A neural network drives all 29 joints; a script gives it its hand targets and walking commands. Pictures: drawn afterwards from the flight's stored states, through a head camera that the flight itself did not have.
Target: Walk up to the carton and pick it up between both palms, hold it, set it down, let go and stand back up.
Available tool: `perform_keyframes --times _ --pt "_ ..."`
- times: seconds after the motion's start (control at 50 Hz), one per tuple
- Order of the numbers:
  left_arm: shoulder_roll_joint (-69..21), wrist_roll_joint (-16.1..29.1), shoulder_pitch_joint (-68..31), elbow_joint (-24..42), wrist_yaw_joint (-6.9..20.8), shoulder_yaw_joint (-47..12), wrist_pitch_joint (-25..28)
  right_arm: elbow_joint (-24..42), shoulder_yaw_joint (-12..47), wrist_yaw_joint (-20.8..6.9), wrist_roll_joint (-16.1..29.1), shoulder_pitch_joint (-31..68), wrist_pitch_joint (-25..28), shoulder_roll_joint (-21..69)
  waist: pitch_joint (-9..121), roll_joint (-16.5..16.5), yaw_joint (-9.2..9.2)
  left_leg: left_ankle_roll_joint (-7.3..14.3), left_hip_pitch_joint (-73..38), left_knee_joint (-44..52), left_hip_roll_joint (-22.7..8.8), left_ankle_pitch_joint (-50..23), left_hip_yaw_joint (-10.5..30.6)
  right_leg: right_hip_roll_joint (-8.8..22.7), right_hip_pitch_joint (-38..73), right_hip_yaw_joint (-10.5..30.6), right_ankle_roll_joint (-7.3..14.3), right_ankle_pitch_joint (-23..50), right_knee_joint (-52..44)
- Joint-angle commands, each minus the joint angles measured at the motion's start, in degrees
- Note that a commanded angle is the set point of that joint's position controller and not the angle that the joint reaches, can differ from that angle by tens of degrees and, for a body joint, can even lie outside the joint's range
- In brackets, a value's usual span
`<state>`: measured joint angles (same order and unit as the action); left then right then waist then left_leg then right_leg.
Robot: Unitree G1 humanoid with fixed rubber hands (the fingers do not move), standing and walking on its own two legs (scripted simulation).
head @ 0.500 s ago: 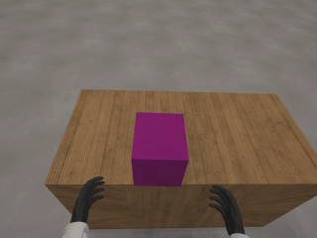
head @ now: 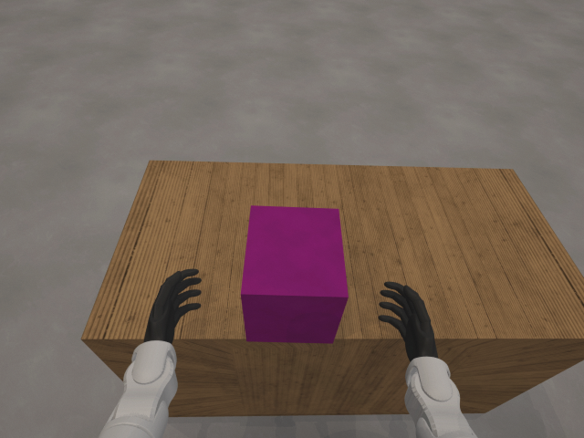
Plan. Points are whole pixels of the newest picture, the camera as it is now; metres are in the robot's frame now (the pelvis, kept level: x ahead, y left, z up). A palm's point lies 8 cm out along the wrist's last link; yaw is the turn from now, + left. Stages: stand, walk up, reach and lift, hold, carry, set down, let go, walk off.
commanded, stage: reach and lift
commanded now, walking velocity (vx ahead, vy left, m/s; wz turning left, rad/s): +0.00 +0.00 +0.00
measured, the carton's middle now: (292, 275) +0.42 +0.03 -0.08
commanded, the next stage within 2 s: none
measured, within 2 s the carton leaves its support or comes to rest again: neither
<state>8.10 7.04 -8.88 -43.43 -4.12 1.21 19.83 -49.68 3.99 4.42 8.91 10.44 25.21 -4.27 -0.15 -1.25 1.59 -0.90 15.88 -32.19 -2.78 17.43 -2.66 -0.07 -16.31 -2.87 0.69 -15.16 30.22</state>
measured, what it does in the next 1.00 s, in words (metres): stands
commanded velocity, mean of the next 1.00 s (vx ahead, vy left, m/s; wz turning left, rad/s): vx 0.00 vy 0.00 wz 0.00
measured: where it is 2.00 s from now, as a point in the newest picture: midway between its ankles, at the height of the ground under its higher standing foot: outside the picture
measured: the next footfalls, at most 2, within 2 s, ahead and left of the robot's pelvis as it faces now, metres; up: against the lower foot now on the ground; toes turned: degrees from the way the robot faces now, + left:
none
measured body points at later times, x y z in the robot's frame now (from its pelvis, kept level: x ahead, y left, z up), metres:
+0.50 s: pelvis +0.00 +0.01 +0.00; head +0.03 +0.02 +0.45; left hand +0.36 +0.21 +0.03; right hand +0.38 -0.14 +0.03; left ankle -0.01 +0.12 -0.73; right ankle +0.01 -0.11 -0.73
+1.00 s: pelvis -0.01 +0.00 -0.01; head +0.04 +0.01 +0.44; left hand +0.41 +0.20 +0.04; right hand +0.43 -0.13 +0.05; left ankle -0.01 +0.12 -0.73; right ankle +0.01 -0.11 -0.73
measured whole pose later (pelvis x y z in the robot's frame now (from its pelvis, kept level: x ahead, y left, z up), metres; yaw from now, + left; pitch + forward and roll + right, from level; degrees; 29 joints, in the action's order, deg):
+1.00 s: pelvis -0.01 +0.00 -0.01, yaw +0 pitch +13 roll -1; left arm 8.4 5.3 -46.3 -72.7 -5.0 7.3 15.6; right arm -71.6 2.2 7.7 13.3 47.4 13.6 -6.9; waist 9.0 0.0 3.1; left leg -1.0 31.9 -35.0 -3.4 16.3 -2.0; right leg -0.7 -31.2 -3.3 0.7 -13.0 31.0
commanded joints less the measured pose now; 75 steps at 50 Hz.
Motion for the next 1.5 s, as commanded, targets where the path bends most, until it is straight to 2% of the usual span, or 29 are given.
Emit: perform_keyframes --times 0.0,0.12,0.16,0.2,0.24,0.28,0.34,0.42,0.56,0.62,0.66,0.7,0.76,0.82,0.9,0.98,1.02,1.1,1.16,1.22,1.24,1.3,1.36,1.38,1.4,1.48 --pt "4.22 -0.77 -16.17 10.46 -0.17 1.77 1.53 9.41 -1.84 0.42 -0.36 17.59 1.75 -3.98 17.81 2.95 0.20 -2.20 -2.79 3.76 2.91 -19.25 0.71 -1.17 8.08 4.33 0.66 11.74 -4.71" --pt "2.88 -2.21 -20.34 10.60 -0.70 2.48 -0.83 7.78 -2.64 0.94 -0.14 22.27 -0.77 -4.21 20.38 3.59 0.41 -2.90 -4.86 3.42 2.64 -24.16 0.42 -1.73 8.63 3.66 0.74 14.85 -5.29" --pt "3.01 -2.66 -21.89 9.86 -0.78 3.12 -1.51 7.86 -3.11 1.18 -0.38 24.51 -1.25 -4.72 21.35 2.75 0.43 -2.76 -4.58 3.59 2.61 -24.21 0.56 -1.93 8.67 3.48 0.62 14.88 -5.48" --pt "2.61 -2.95 -23.01 10.26 -1.01 3.32 -1.90 7.75 -2.63 1.21 0.28 25.62 -1.91 -4.59 22.87 3.00 0.99 -2.97 -5.13 3.55 2.61 -25.88 0.46 -1.98 9.11 3.55 0.61 16.21 -5.39" --pt "2.61 -3.07 -26.14 9.69 -1.13 3.39 -2.51 7.46 -3.40 1.16 0.11 28.63 -2.82 -4.88 23.63 3.74 0.83 -3.20 -5.10 3.49 2.40 -25.86 0.39 -2.08 8.12 3.34 0.73 15.16 -5.68" --pt "2.75 -2.85 -28.81 8.64 -1.25 3.38 -3.04 6.61 -3.64 1.37 0.09 30.95 -3.69 -5.57 24.29 3.02 0.45 -3.16 -5.12 3.42 2.31 -25.51 0.25 -2.27 7.44 3.11 0.60 14.72 -5.96" --pt "2.54 -2.70 -32.64 8.93 -1.71 3.11 -3.59 6.11 -4.29 1.65 0.46 34.56 -4.56 -6.58 27.00 4.28 0.64 -3.62 -5.73 2.98 2.11 -27.57 0.42 -2.33 6.69 2.91 0.84 15.55 -5.61" --pt "3.22 -2.12 -37.77 5.92 -1.63 3.63 -4.86 5.60 -3.94 2.19 1.07 40.03 -6.25 -7.43 29.62 2.88 0.77 -3.53 -4.28 2.38 2.34 -27.84 0.07 -2.37 7.27 2.78 0.39 17.17 -5.15" --pt "3.04 -2.56 -47.33 -0.96 -2.19 4.24 -6.65 -0.66 -3.76 2.37 2.34 48.55 -9.43 -8.36 32.30 4.44 1.70 -3.92 -4.22 1.75 1.87 -27.91 -0.18 -2.70 3.96 2.26 0.73 14.64 -4.91" --pt "4.83 -1.99 -51.37 -2.76 -2.24 5.30 -6.77 -0.36 -3.62 2.69 2.96 52.93 -10.26 -8.79 36.15 2.78 2.21 -3.61 -2.92 0.87 2.28 -28.67 -0.81 -2.61 5.42 2.46 -0.02 17.37 -4.22" --pt "5.14 -2.14 -52.88 -5.75 -2.15 5.87 -7.13 -2.16 -3.50 2.97 2.99 54.87 -11.02 -9.35 35.85 1.53 2.07 -3.37 -1.99 1.07 2.09 -28.07 -0.67 -2.67 5.65 2.38 -0.18 17.45 -3.99" --pt "5.76 -2.13 -55.82 -7.80 -2.18 5.94 -7.54 -4.56 -3.53 3.22 3.32 57.14 -11.94 -9.79 34.39 1.72 2.22 -3.22 -0.21 1.21 2.33 -25.98 -0.99 -2.49 4.78 2.58 -0.19 15.54 -4.01" --pt "6.52 -1.23 -58.76 -9.53 -2.25 6.06 -6.95 -5.44 -3.15 3.41 4.36 59.37 -12.44 -9.32 38.01 1.78 2.08 -3.07 1.11 0.21 2.66 -26.81 -1.17 -2.25 4.95 2.71 -0.45 17.84 -2.86" --pt "6.66 -1.60 -59.50 -14.50 -1.91 6.39 -6.29 -9.06 -2.91 3.41 4.34 60.50 -12.46 -9.30 36.89 1.72 1.89 -3.04 3.27 -0.10 2.70 -25.57 -0.87 -2.14 3.93 2.74 -0.52 16.97 -2.50" --pt "6.59 -1.54 -58.82 -18.64 -1.26 6.25 -3.84 -12.28 -2.42 3.53 4.36 59.77 -10.95 -8.37 38.10 2.02 1.83 -3.40 4.90 -1.77 2.62 -27.09 -0.77 -1.92 2.54 2.67 -0.35 18.55 -0.94" --pt "5.75 -1.81 -58.06 -23.49 -0.54 6.37 0.77 -16.38 -2.61 3.10 3.78 58.52 -6.78 -7.44 38.82 2.04 1.11 -3.91 8.13 -4.25 2.59 -28.04 -0.32 -1.68 -0.36 2.16 -0.44 19.88 1.51" --pt "5.98 -1.68 -58.37 -25.32 -0.58 6.49 3.50 -17.46 -3.43 2.99 2.92 59.11 -4.41 -7.16 39.84 2.47 1.17 -4.12 10.59 -5.90 2.59 -27.27 -0.01 -1.56 -2.89 1.96 -0.42 19.06 3.00" --pt "6.11 0.13 -62.66 -26.29 -1.19 5.13 8.18 -17.39 -6.20 2.91 0.55 62.27 -0.65 -6.49 45.64 3.31 0.15 -4.36 14.66 -9.58 2.61 -24.83 -0.01 -1.44 -8.64 1.21 -0.15 16.05 6.71" --pt "6.78 1.26 -65.36 -27.86 -1.50 4.27 10.67 -18.37 -7.38 2.71 -0.55 64.16 0.89 -5.84 49.81 3.93 0.23 -4.36 18.18 -12.30 2.67 -21.80 -0.41 -1.30 -11.32 1.21 0.03 12.86 9.75" --pt "6.39 1.73 -65.86 -29.76 -1.69 3.87 12.50 -19.55 -7.89 2.78 -1.87 65.02 2.24 -4.78 53.86 3.41 0.29 -4.14 21.12 -15.67 2.70 -22.05 -0.69 -1.42 -13.40 0.94 0.30 12.88 13.16" --pt "6.79 1.83 -65.36 -30.99 -1.57 4.18 12.96 -20.07 -7.60 2.91 -2.18 65.08 2.67 -4.47 55.13 2.59 0.57 -4.11 22.31 -16.83 2.81 -22.55 -1.01 -1.46 -12.71 1.25 0.21 13.94 14.11" --pt "6.98 0.82 -65.48 -30.95 -1.53 5.02 13.98 -20.36 -8.92 3.22 -3.19 66.14 4.54 -5.24 58.30 3.48 0.61 -4.57 24.42 -19.81 2.98 -24.35 -1.18 -1.72 -12.67 1.20 0.13 16.28 17.27" --pt "5.98 -0.26 -65.26 -30.72 -1.61 5.82 13.63 -20.57 -9.27 3.45 -4.14 66.58 5.65 -5.00 59.75 3.31 0.72 -4.84 23.58 -21.57 3.05 -24.81 -1.49 -2.35 -14.92 0.72 0.13 15.31 18.56" --pt "5.43 -0.69 -64.87 -29.50 -1.79 6.13 13.49 -21.07 -9.83 3.54 -4.50 65.82 5.88 -5.58 59.90 3.81 0.24 -5.29 22.48 -21.78 2.83 -26.10 -1.29 -2.63 -15.80 0.25 0.17 15.89 18.66" --pt "5.01 -1.10 -65.00 -28.23 -1.82 6.27 13.36 -20.91 -9.30 3.48 -4.33 65.90 6.17 -4.93 60.75 3.82 0.87 -5.39 21.62 -22.15 2.78 -26.97 -1.36 -2.87 -17.02 0.18 0.31 15.57 18.89" --pt "4.25 -2.53 -63.70 -26.68 -2.36 7.42 12.18 -20.33 -10.18 3.72 -4.98 66.00 6.34 -5.25 60.14 3.41 1.09 -5.06 20.55 -22.57 2.70 -26.66 -1.25 -3.36 -18.44 -0.26 0.33 14.03 19.14"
